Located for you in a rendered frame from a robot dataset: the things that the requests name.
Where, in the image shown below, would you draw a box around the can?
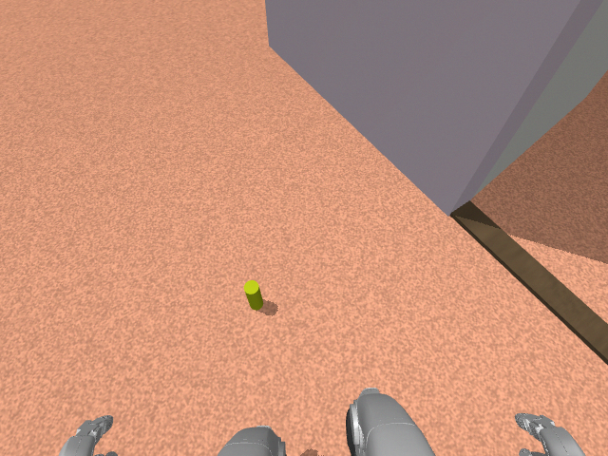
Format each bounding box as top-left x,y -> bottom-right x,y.
244,280 -> 263,310

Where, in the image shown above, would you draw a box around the left robot hand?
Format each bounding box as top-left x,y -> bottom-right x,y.
59,415 -> 118,456

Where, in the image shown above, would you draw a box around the right robot hand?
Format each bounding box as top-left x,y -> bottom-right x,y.
515,413 -> 586,456

